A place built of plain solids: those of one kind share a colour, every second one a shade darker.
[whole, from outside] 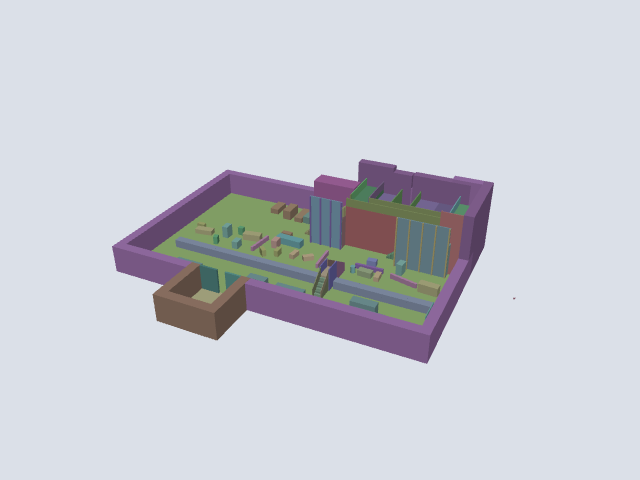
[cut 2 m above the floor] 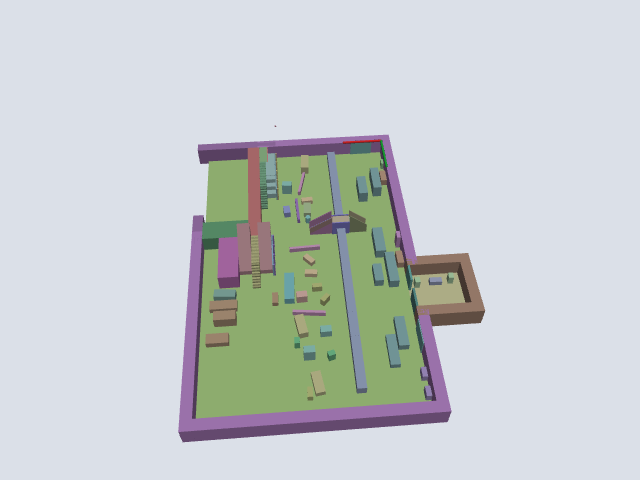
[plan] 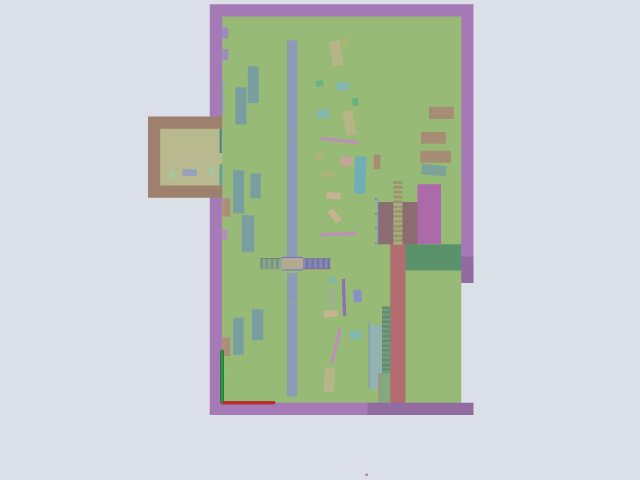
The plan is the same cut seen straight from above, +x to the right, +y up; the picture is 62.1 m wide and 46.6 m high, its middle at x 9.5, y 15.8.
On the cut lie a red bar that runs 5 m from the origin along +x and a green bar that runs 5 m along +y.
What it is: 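29 risers of 0.197 m in one run along the bins' fronts, up to the walk on their tops, 5.71 m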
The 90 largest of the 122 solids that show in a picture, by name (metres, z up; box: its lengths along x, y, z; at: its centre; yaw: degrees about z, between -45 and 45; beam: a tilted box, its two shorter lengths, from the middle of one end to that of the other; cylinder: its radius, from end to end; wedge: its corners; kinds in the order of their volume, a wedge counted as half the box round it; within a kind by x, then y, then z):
{
 "wall_brick_1": {"box": [1.2, 22.3, 3.6], "at": [-0.6, 9.95, 1.4]},
 "wall_brick_2": {"box": [1.2, 12.1, 3.6], "at": [-0.6, 32.65, 1.4]},
 "wall_brick_3": {"box": [17.71, 1.2, 3.6], "at": [7.66, -0.6, 1.4]},
 "wall_brick_4": {"box": [25.61, 1.2, 3.6], "at": [11.61, 38.1, 1.4]},
 "wall_brick_5": {"box": [10.3, 1.2, 9.31], "at": [19.26, -0.6, 4.26]},
 "wall_brick_6": {"box": [1.2, 4.97, 4.05], "at": [23.81, 1.28, 6.89]},
 "wall_brick_7": {"box": [1.2, 7.53, 5.55], "at": [23.81, 5.13, 5.69]},
 "wall_brick_8": {"box": [1.2, 4.97, 5.4], "at": [23.81, 11.55, 5.61]},
 "wall_brick_9": {"box": [1.2, 4.97, 9.31], "at": [23.81, 14.12, 4.26]},
 "wall_brick_10": {"box": [1.2, 24.5, 3.6], "at": [23.81, 26.45, 1.4]},
 "floor_hallground_concrete_1": {"box": [23.21, 37.5, 0.4], "at": [11.61, 18.75, -0.2]},
 "floor_walk_metal_1": {"box": [1.5, 15.4, 6.11], "at": [17.06, 7.7, 2.66]},
 "floor_bin_metal_1": {"box": [5.4, 2.57, 0.85], "at": [20.51, 1.28, 5.29]},
 "floor_bin_metal_2": {"box": [5.4, 2.57, 6.11], "at": [20.51, 14.12, 2.66]},
 "wall_metal_1": {"box": [1.2, 7.9, 3.6], "at": [-6.6, 23.85, 1.4]},
 "wall_metal_2": {"box": [7.2, 1.2, 3.6], "at": [-3.6, 20.5, 1.4]},
 "wall_metal_3": {"box": [7.2, 1.2, 3.6], "at": [-3.6, 27.2, 1.4]},
 "pod_alleybwbR_metal_1": {"box": [2.3, 5.81, 7.01], "at": [20.11, 18.3, 3.5]},
 "floor_bin_timber_1": {"box": [5.4, 2.57, 0.4], "at": [20.51, 3.85, 5.06]},
 "floor_bin_timber_2": {"box": [5.4, 2.57, 2.35], "at": [20.51, 6.42, 4.09]},
 "floor_bin_timber_3": {"box": [5.4, 2.57, 2.2], "at": [20.51, 11.55, 4.01]},
 "conveyor_1": {"box": [1.0, 3.0, 1.05], "at": [6.8, 2.1, 0.53]},
 "conveyor_2": {"box": [1.0, 3.0, 1.05], "at": [6.8, 5.1, 0.53]},
 "conveyor_3": {"box": [1.0, 3.0, 1.05], "at": [6.8, 8.1, 0.53]},
 "conveyor_4": {"box": [1.0, 3.0, 1.05], "at": [6.8, 11.1, 0.53]},
 "conveyor_5": {"box": [1.0, 3.0, 1.05], "at": [6.8, 15.7, 0.53]},
 "conveyor_6": {"box": [1.0, 3.0, 1.05], "at": [6.8, 18.7, 0.53]},
 "conveyor_7": {"box": [1.0, 3.0, 1.05], "at": [6.8, 21.7, 0.53]},
 "conveyor_8": {"box": [1.0, 3.0, 1.05], "at": [6.8, 24.7, 0.53]},
 "conveyor_9": {"box": [1.0, 3.0, 1.05], "at": [6.8, 27.7, 0.53]},
 "conveyor_10": {"box": [1.0, 3.0, 1.05], "at": [6.8, 30.7, 0.53]},
 "conveyor_11": {"box": [1.0, 3.0, 1.05], "at": [6.8, 33.7, 0.53]},
 "boardstack_front_1": {"box": [1.05, 3.6, 1.6], "at": [1.57, 6.45, 0.8]},
 "boardstack_front_2": {"box": [1.1, 4.2, 1.2], "at": [1.59, 20.47, 0.6]},
 "boardstack_front_3": {"box": [1.1, 3.6, 0.88], "at": [1.82, 28.82, 0.44]},
 "boardstack_front_4": {"box": [1.2, 3.6, 1.28], "at": [2.51, 16.4, 0.64]},
 "boardstack_front_5": {"box": [1.05, 3.6, 0.68], "at": [3.02, 30.87, 0.34]},
 "boardstack_front_6": {"box": [1.0, 2.4, 1.06], "at": [3.25, 21.06, 0.53]},
 "boardstack_front_7": {"box": [1.1, 3.0, 1.58], "at": [3.43, 7.57, 0.79]},
 "incline_1": {"wedge": [[15.16, 15.4, -0.05], [15.16, 15.4, 4.31], [15.16, 19.48, -0.05], [15.16, 19.48, 0.64], [16.61, 15.4, -0.05], [16.61, 15.4, 4.31], [16.61, 19.48, -0.05], [16.61, 19.48, 0.64]]},
 "incline_2": {"wedge": [[17.51, 15.4, -0.05], [17.51, 15.4, 4.31], [17.51, 19.48, -0.05], [17.51, 19.48, 0.64], [18.96, 15.4, -0.05], [18.96, 15.4, 4.31], [18.96, 19.48, -0.05], [18.96, 19.48, 0.64]]},
 "crib_bwa_1": {"box": [0.83, 1.6, 4.32], "at": [14.78, 2.1, 2.16]},
 "crib_bwa_2": {"box": [1.15, 0.46, 4.32], "at": [14.94, 3.13, 2.16]},
 "crib_bwa_3": {"box": [1.15, 0.69, 3.72], "at": [14.94, 3.7, 1.86]},
 "crib_bwa_4": {"box": [1.15, 0.69, 3.13], "at": [14.94, 4.39, 1.57]},
 "crib_bwa_5": {"box": [1.15, 0.69, 2.54], "at": [14.94, 5.08, 1.27]},
 "crib_bwa_6": {"box": [1.15, 0.69, 1.95], "at": [14.94, 5.77, 0.97]},
 "crib_bwa_7": {"box": [1.15, 0.69, 1.35], "at": [14.94, 6.46, 0.68]},
 "crib_bwa_8": {"box": [1.15, 0.71, 0.76], "at": [14.94, 7.16, 0.38]},
 "floor_walkland_metal_1": {"box": [1.0, 2.9, 6.11], "at": [15.81, 1.45, 2.66]},
 "floor_chiproom_concrete_1": {"box": [6.0, 5.5, 0.4], "at": [-3.0, 23.85, -0.2]},
 "boardstack_end_1": {"box": [2.4, 1.15, 1.34], "at": [20.5, 25.71, 0.67]},
 "boardstack_end_2": {"box": [3.0, 1.15, 0.68], "at": [20.73, 23.88, 0.34]},
 "boardstack_end_3": {"box": [2.4, 1.2, 0.74], "at": [21.28, 28.14, 0.37]},
 "wall_alleybwa_timber_1": {"box": [0.15, 6.62, 6.86], "at": [14.29, 4.61, 3.38]},
 "slabwood_hall_1": {"box": [1.0, 2.4, 1.15], "at": [10.41, 2.24, 0.58], "yaw": -3.5},
 "slabwood_hall_2": {"box": [1.0, 2.4, 0.66], "at": [11.08, 33.94, 0.33], "yaw": 8.7},
 "slabwood_hall_3": {"box": [1.0, 2.4, 0.9], "at": [12.36, 27.17, 0.45], "yaw": 9.8},
 "floor_crosswalk_metal_1": {"box": [2.1, 1.1, 2.28], "at": [6.8, 13.5, 0.74]},
 "wall_alleybwbL_metal_1": {"box": [0.15, 4.48, 6.86], "at": [15.09, 17.64, 3.38]},
 "pallets_hall_1": {"box": [1.2, 0.8, 1.01], "at": [9.79, 28.03, 0.51], "yaw": 1.8},
 "pallets_hall_2": {"box": [1.2, 0.8, 1.62], "at": [11.73, 30.71, 0.81], "yaw": 0.1},
 "pallets_hall_3": {"box": [1.2, 0.8, 1.52], "at": [12.95, 6.56, 0.76], "yaw": -6.3},
 "wall_plaster_1": {"box": [0.25, 2.05, 3.6], "at": [-0.12, 22.12, 1.4]},
 "wall_plaster_2": {"box": [0.25, 2.35, 3.6], "at": [-0.12, 25.43, 1.4]},
 "rail_bindiv_1": {"box": [5.4, 0.12, 3.05], "at": [20.51, 7.7, 4.84]},
 "rail_bindiv_2": {"box": [5.4, 0.12, 2.9], "at": [20.51, 10.27, 4.76]},
 "boardstack_1": {"box": [1.1, 3.6, 0.94], "at": [13.4, 22.1, 0.47], "yaw": -2.1},
 "rail_walkland_1": {"box": [0.12, 2.9, 8.26], "at": [15.25, 1.45, 4.13]},
 "bench_1": {"box": [0.75, 1.8, 0.89], "at": [0.41, 5.43, 0.45]},
 "bench_2": {"box": [0.75, 1.8, 0.91], "at": [0.41, 18.97, 0.46]},
 "slabwood_1": {"box": [2.4, 1.0, 0.99], "at": [20.57, 22.58, 0.5], "yaw": -5.1},
 "cant_hall_1": {"box": [0.32, 3.6, 0.63], "at": [11.05, 5.53, 0.32], "yaw": -13.4},
 "cant_hall_2": {"box": [3.6, 0.32, 0.62], "at": [11.32, 16.38, 0.31], "yaw": 2.4},
 "cant_hall_3": {"box": [3.6, 0.32, 0.62], "at": [11.4, 25.47, 0.31], "yaw": -6.4},
 "slidingdoor_hall_1": {"box": [0.1, 3.0, 3.0], "at": [0.06, 29.68, 1.5]},
 "slidingdoor_hall_2": {"box": [2.8, 0.1, 3.4], "at": [2.7, 0.06, 1.7]},
 "rail_walk_1": {"box": [0.12, 12.66, 1.1], "at": [16.37, 9.07, 6.26]},
 "rail_crosswalk_1": {"box": [2.1, 0.12, 2.98], "at": [6.8, 12.89, 1.49]},
 "rail_crosswalk_2": {"box": [2.1, 0.12, 2.98], "at": [6.8, 14.11, 1.49]},
 "cart_hall_1": {"box": [0.9, 1.8, 0.77], "at": [10.6, 10.26, 0.39], "yaw": -2.5},
 "barrow_hall_1": {"box": [1.4, 0.65, 0.63], "at": [10.54, 8.65, 0.32], "yaw": 3.6},
 "barrow_hall_2": {"box": [0.65, 1.4, 0.63], "at": [10.91, 18.14, 0.32], "yaw": 41.0},
 "pallets_1": {"box": [1.2, 0.8, 1.1], "at": [12.08, 23.45, 0.55], "yaw": 2.3},
 "cabinet_1": {"box": [0.45, 1.0, 1.85], "at": [0.27, 16.35, 0.93]},
 "pallets_rdbwa_1": {"box": [0.8, 1.2, 0.81], "at": [13.14, 10.37, 0.41], "yaw": 4.4},
 "cant_rdbwa_1": {"box": [0.32, 3.6, 0.64], "at": [11.82, 10.22, 0.32], "yaw": 2.0},
 "rail_bin_1": {"box": [5.4, 0.12, 1.1], "at": [20.51, 2.51, 6.26]},
 "rail_bins_1": {"box": [5.4, 0.12, 1.1], "at": [20.51, 15.34, 6.26]},
 "rail_binz_1": {"box": [5.4, 0.12, 1.1], "at": [20.51, 12.89, 6.26]}
}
